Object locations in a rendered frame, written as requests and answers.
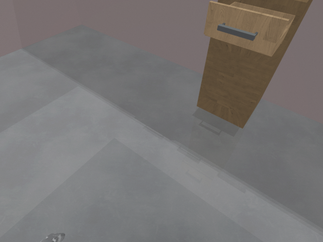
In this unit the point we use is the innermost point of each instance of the handle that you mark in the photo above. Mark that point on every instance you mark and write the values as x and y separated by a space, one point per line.
237 32

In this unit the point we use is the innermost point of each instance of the drawer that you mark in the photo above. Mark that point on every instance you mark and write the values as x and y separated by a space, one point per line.
272 26

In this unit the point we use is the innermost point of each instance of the cabinet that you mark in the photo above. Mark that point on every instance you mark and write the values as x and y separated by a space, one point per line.
235 78

